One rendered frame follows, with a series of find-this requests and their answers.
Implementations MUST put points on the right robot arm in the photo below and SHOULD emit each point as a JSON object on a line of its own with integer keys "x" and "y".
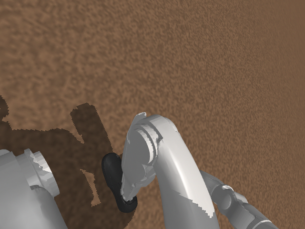
{"x": 235, "y": 207}

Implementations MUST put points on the right robot hand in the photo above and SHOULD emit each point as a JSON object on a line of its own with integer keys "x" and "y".
{"x": 210, "y": 181}

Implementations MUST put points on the right robot foot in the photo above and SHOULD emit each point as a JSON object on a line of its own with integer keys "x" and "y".
{"x": 112, "y": 171}

